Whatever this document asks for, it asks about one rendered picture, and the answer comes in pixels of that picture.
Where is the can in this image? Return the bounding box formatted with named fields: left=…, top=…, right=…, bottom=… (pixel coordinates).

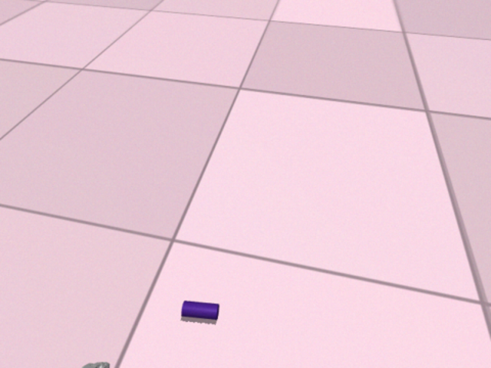
left=182, top=301, right=219, bottom=320

